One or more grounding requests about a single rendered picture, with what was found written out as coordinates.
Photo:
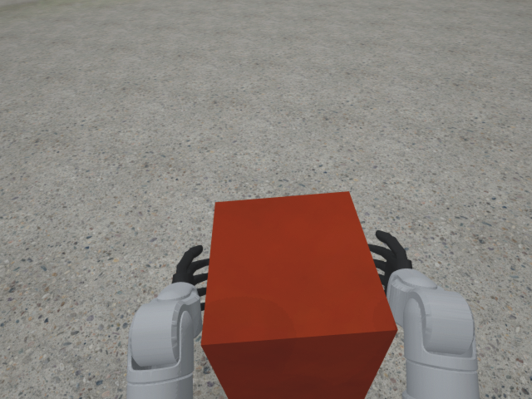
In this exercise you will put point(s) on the robot right forearm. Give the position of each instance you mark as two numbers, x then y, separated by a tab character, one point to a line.
439	338

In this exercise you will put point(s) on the robot right hand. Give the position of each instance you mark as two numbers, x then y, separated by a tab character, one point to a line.
395	256

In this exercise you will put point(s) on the carton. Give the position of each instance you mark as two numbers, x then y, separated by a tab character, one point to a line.
294	305

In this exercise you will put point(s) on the robot left hand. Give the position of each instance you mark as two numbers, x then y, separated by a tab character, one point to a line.
185	270

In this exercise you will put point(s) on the robot left forearm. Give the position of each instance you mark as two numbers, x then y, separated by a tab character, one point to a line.
160	358

